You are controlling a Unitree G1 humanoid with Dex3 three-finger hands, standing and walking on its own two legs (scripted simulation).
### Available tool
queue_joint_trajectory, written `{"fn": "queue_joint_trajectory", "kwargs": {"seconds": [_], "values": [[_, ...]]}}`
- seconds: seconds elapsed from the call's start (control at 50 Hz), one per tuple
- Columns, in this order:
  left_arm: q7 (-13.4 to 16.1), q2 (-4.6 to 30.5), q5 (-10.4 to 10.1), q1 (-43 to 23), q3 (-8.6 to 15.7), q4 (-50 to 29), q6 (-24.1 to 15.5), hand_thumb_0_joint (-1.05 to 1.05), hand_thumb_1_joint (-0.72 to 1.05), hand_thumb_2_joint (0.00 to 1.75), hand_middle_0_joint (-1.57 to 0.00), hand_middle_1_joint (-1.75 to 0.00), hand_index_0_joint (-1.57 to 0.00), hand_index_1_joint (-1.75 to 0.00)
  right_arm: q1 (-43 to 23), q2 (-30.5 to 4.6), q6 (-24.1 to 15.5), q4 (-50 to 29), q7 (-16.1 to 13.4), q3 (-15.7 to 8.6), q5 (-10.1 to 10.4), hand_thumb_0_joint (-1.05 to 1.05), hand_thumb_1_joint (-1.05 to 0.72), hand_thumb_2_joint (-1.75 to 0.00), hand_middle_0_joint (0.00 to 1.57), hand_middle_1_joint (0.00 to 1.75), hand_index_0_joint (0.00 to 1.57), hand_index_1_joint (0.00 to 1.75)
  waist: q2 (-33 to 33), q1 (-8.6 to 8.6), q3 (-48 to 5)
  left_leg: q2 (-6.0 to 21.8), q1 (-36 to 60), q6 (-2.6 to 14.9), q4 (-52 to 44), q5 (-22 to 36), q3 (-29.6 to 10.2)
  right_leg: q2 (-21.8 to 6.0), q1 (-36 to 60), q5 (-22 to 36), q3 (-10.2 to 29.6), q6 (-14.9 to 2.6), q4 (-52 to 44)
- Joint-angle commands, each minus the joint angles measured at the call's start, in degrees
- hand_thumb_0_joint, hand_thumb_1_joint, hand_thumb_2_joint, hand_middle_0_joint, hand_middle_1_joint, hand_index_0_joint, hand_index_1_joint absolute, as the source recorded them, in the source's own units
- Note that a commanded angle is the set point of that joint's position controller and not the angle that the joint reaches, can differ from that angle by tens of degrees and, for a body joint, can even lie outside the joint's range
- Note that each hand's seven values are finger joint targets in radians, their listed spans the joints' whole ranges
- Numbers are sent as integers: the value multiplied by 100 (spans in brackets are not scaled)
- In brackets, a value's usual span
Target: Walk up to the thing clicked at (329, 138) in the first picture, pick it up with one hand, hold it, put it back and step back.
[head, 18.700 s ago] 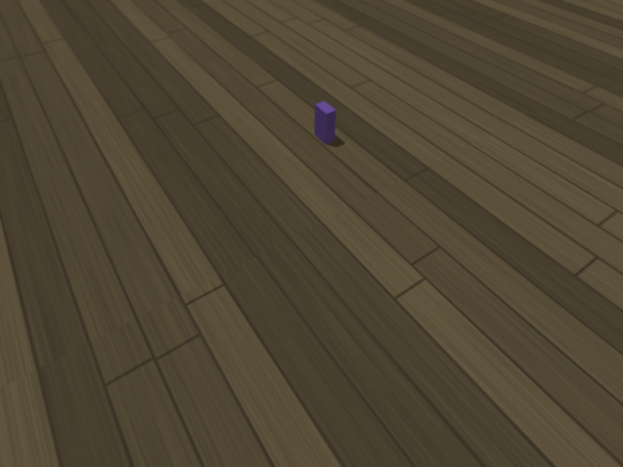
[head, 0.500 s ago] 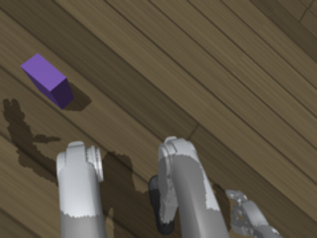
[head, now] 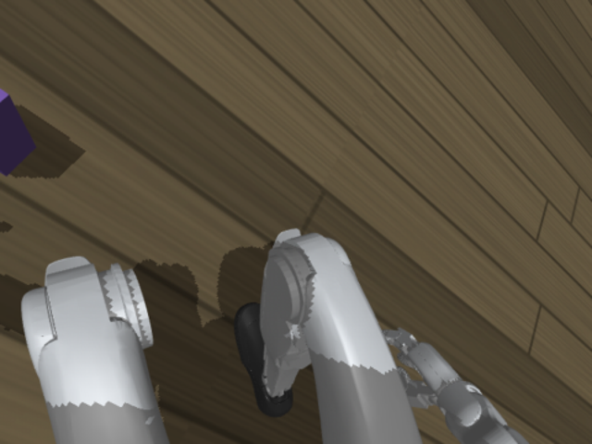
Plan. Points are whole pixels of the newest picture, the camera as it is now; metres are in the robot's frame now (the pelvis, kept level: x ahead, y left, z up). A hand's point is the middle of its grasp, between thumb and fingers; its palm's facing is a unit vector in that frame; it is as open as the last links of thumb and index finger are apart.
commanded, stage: approach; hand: left
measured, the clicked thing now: out of the picture +0.51 +0.31 -0.23
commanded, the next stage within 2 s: close in in 0.12 s
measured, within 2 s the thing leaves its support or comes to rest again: neither
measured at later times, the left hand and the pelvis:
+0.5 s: hand out of the picture +0.45 +0.35 -0.19, palm faces +0.44 -0.90 +0.02, open 17.3 cm; pelvis -0.01 +0.01 -0.03, yaw -5 degrees
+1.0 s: hand out of the picture +0.47 +0.32 -0.20, palm faces +0.45 -0.89 +0.00, open 17.2 cm; pelvis -0.01 +0.01 -0.03, yaw -5 degrees
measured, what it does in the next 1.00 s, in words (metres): stands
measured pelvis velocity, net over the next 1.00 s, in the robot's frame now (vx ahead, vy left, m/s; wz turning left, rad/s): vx -0.01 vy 0.01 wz -0.09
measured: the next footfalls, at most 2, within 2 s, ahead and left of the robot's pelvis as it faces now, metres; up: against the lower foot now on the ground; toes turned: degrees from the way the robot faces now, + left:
none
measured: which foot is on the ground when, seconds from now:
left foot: down 0.00-1.00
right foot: down 0.00-1.00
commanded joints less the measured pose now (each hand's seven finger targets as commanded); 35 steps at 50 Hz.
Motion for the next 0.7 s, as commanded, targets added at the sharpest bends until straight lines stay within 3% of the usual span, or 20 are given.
{"fn": "queue_joint_trajectory", "kwargs": {"seconds": [0.0, 0.02, 0.04, 0.06, 0.08, 0.1, 0.14, 0.18, 0.22, 0.24, 0.28, 0.36, 0.44, 0.5, 0.52, 0.62, 0.68], "values": [[206, 2814, -72, -1033, 307, -1356, -905, 0, -61, 0, -8, -9, -10, -6, 701, -1868, 184, 39, -97, -302, -231, 0, -90, -89, 20, 30, 20, 30, 3704, 149, -4075, 370, 3725, 91, -1350, 1739, 405, 68, 1558, 1466, -251, -269, -994], [264, 2865, -79, -1030, 349, -1414, -981, 0, -61, 0, -8, -10, -11, -7, 653, -1893, 204, 15, -86, -236, -279, 0, -90, -89, 20, 30, 20, 30, 3798, 82, -4122, 399, 3832, 74, -1288, 1992, 353, 84, 1643, 1654, -290, -267, -931], [303, 2704, -79, -942, 279, -1270, -1042, 0, -61, 0, -7, -10, -10, -7, 528, -1911, 220, -42, -92, -203, -325, 0, -90, -89, 20, 30, 20, 30, 3741, 40, -4109, 417, 3799, 79, -1204, 1997, 327, 88, 1660, 1671, -296, -250, -916], [308, 2300, -116, -733, 27, -840, -1063, 0, -61, 0, -7, -10, -10, -7, 496, -1890, 251, 37, -81, -124, -348, 0, -91, -90, 20, 30, 20, 30, 3537, -91, -3869, 428, 3676, 92, -1162, 1897, 268, 106, 1590, 1600, -341, -239, -922], [328, 2126, -163, -762, -86, -858, -1136, 0, -61, 0, -7, -10, -10, -7, 416, -1909, 259, 0, -85, -63, -382, 0, -91, -89, 20, 30, 20, 30, 3537, -179, -3763, 442, 3632, 79, -1140, 1893, 215, 122, 1608, 1643, -408, -236, -902], [358, 2052, -184, -717, -199, -716, -1179, 0, -61, 0, -8, -10, -11, -7, 312, -1935, 274, -36, -88, -4, -395, 0, -91, -89, 20, 30, 20, 30, 3442, -234, -3620, 445, 3576, 79, -1140, 1774, 161, 131, 1524, 1557, -457, -232, -894], [458, 2257, -244, -674, -91, -658, -1321, 0, -61, 0, -8, -10, -11, -7, 160, -2036, 294, -205, -108, 93, -442, 0, -91, -89, 20, 30, 20, 30, 3416, -252, -3691, 466, 3596, 72, -1049, 1878, 101, 163, 1729, 1699, -537, -207, -850], [504, 1900, -323, -594, -364, -353, -1467, 0, -61, 0, -7, -11, -11, -7, -23, -2069, 322, -276, -107, 199, -487, 0, -91, -89, 20, 30, 20, 30, 3276, -391, -3402, 496, 3431, 73, -993, 1711, 20, 182, 1637, 1623, -618, -207, -794], [582, 1326, -364, -579, -817, -30, -1607, 0, -61, 0, -8, -12, -14, -7, -188, -2016, 338, -254, -109, 318, -531, 0, -90, -89, 20, 30, 20, 30, 3050, -561, -2939, 487, 3086, 88, -979, 1241, -42, 209, 1522, 1356, -699, -196, -829], [673, 1309, -372, -617, -849, -62, -1683, 0, -61, 0, -9, -12, -14, -8, -210, -2045, 332, -278, -111, 351, -538, 0, -90, -89, 20, 30, 20, 30, 3012, -564, -2867, 481, 3035, 77, -966, 1193, -50, 226, 1595, 1382, -730, -186, -830], [925, 1735, -353, -578, -623, -144, -1854, 0, -61, 3, -10, -15, -15, -10, -357, -2103, 372, -422, -109, 413, -599, 0, -90, -89, 20, 30, 20, 30, 2939, -492, -2987, 483, 2932, 88, -863, 1149, -57, 264, 1775, 1416, -752, -161, -803], [1448, 1511, -339, -657, -679, -200, -2190, 0, -61, 7, -10, -19, -17, -13, -573, -2076, 432, -447, -70, 527, -699, 0, -90, -89, 20, 30, 20, 30, 2938, -522, -2786, 486, 2778, 81, -782, 916, -83, 299, 1830, 1353, -770, -140, -787], [1835, 1650, -28, -514, -796, -148, -2406, 0, -61, 11, -11, -20, -17, -15, -632, -2106, 549, -390, -54, 533, -830, 0, -90, -89, 20, 30, 20, 30, 3159, -588, -2581, 522, 2803, 45, -825, 808, -110, 324, 1760, 1285, -824, -145, -719], [1959, 1522, 80, -489, -991, -221, -2498, 0, -61, 11, -10, -20, -16, -15, -769, -2111, 618, -380, -46, 550, -891, 0, -91, -89, 20, 30, 20, 30, 3382, -653, -2354, 538, 2825, 11, -897, 789, -169, 329, 1597, 1285, -863, -170, -639], [1979, 1396, 62, -542, -1039, -260, -2534, 0, -61, 11, -12, -21, -17, -16, -775, -2148, 639, -434, -38, 560, -904, 0, -91, -89, 20, 30, 20, 30, 3339, -766, -2384, 537, 2888, 0, -917, 825, -229, 330, 1608, 1321, -932, -159, -623], [2054, 748, -159, -635, -1246, -134, -2537, 0, -61, 13, -14, -22, -19, -18, -785, -2177, 635, -440, 12, 527, -903, 0, -92, -90, 20, 30, 20, 30, 3059, -933, -2368, 499, 2842, 25, -868, 770, -308, 343, 1635, 1438, -963, -113, -646], [2123, 579, -109, -674, -1396, -39, -2526, 0, -61, 12, -13, -21, -18, -17, -756, -2149, 649, -370, 41, 507, -899, 0, -92, -90, 20, 30, 20, 30, 2928, -991, -2361, 475, 2784, 37, -844, 785, -345, 344, 1614, 1497, -967, -107, -653]]}}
